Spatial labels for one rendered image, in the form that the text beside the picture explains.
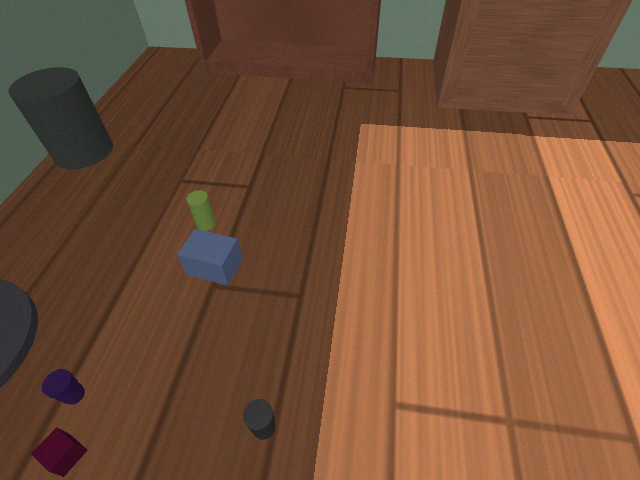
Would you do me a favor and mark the bookshelf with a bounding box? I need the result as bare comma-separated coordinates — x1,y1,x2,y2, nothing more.
185,0,381,85

